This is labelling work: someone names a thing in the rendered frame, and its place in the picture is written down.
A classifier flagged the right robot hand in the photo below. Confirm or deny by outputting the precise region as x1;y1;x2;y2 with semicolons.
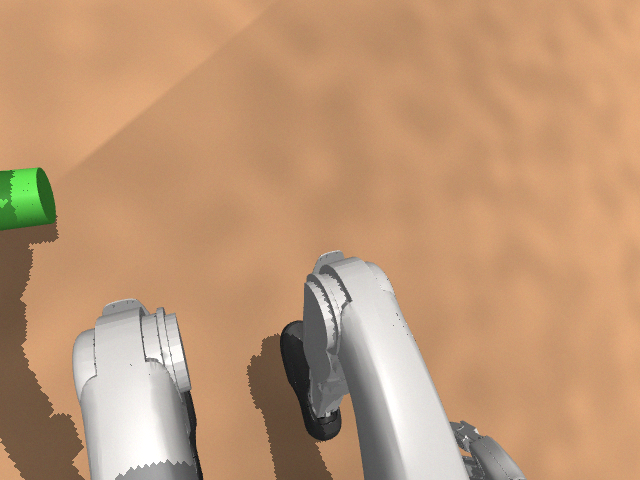
449;421;527;480

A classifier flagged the left robot foot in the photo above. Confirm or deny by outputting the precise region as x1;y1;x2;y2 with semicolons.
184;390;203;480

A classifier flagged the can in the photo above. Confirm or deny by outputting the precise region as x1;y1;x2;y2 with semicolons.
0;168;56;231

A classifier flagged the right robot foot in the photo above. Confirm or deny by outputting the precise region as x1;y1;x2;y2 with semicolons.
280;321;342;441

